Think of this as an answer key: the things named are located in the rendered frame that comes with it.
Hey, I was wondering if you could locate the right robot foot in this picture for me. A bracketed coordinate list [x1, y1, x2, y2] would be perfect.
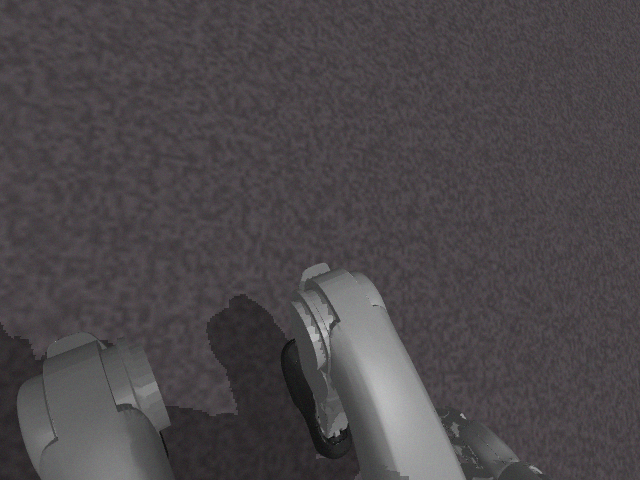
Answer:
[281, 338, 352, 459]

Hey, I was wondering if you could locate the right robot hand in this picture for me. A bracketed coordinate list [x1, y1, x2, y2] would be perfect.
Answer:
[435, 406, 521, 480]

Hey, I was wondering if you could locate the right robot arm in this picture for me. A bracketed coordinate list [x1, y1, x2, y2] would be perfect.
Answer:
[498, 462, 554, 480]

